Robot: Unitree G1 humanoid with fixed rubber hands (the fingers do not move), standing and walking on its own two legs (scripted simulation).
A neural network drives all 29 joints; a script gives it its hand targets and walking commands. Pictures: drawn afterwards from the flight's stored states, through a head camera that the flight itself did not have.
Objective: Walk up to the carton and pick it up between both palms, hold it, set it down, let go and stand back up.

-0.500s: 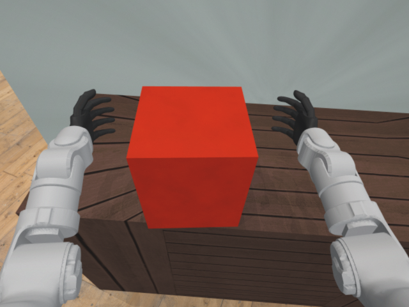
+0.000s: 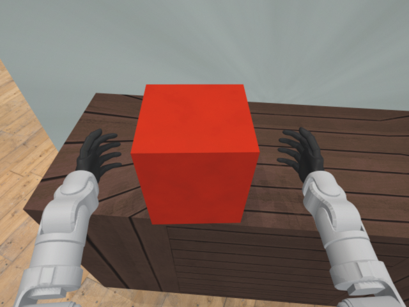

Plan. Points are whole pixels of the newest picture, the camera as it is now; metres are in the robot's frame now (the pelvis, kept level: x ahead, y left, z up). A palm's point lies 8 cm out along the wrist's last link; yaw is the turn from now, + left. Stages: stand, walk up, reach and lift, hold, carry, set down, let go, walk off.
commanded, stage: set down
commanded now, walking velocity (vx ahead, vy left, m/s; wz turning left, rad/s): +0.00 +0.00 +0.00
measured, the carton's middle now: (195, 157) +0.43 +0.03 +0.05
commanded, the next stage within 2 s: let go in 1.86 s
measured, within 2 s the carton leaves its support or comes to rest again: neither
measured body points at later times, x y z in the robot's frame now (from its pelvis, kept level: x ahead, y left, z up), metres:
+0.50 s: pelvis +0.01 +0.00 +0.00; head +0.01 +0.00 +0.45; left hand +0.28 +0.23 +0.04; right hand +0.29 -0.19 +0.05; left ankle +0.04 +0.13 -0.74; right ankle +0.03 -0.11 -0.74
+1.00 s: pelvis +0.04 +0.01 +0.00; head +0.05 +0.01 +0.45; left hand +0.22 +0.23 -0.02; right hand +0.24 -0.20 -0.01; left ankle +0.04 +0.13 -0.74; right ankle +0.03 -0.11 -0.74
